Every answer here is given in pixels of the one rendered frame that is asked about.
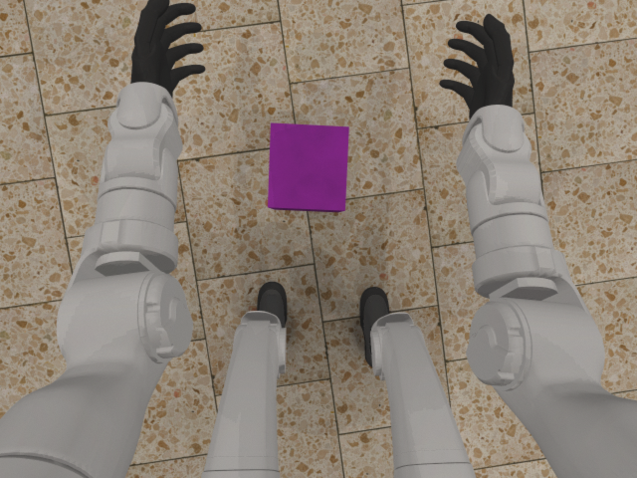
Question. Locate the right robot forearm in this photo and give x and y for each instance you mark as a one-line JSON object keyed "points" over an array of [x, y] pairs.
{"points": [[515, 257]]}

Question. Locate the left robot hand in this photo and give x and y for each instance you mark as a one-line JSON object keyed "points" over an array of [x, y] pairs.
{"points": [[152, 61]]}

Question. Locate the right robot hand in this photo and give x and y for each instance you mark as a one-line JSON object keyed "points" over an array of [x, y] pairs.
{"points": [[493, 80]]}

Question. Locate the right robot upper arm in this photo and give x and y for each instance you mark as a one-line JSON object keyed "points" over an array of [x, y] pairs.
{"points": [[545, 361]]}

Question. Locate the left robot forearm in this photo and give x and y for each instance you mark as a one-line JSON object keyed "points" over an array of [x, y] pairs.
{"points": [[137, 196]]}

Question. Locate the robot left shin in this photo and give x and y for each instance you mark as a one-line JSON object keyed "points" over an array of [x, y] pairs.
{"points": [[256, 316]]}

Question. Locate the carton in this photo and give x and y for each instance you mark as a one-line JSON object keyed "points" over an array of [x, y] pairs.
{"points": [[308, 167]]}

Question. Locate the left robot upper arm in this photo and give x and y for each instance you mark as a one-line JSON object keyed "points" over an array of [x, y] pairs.
{"points": [[117, 334]]}

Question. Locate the right robot foot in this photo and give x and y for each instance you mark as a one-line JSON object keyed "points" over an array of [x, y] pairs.
{"points": [[373, 305]]}

